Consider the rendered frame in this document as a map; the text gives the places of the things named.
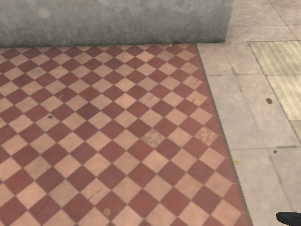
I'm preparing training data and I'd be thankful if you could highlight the right robot hand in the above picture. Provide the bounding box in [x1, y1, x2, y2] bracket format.
[276, 212, 301, 226]

